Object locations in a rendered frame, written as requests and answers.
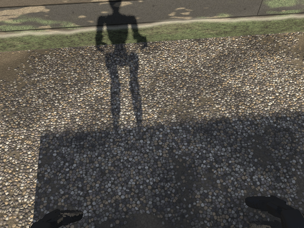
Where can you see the left robot hand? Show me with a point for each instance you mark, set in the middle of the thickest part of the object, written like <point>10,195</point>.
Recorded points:
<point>57,218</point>

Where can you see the right robot hand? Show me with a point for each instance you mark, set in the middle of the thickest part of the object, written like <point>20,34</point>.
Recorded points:
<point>290,217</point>

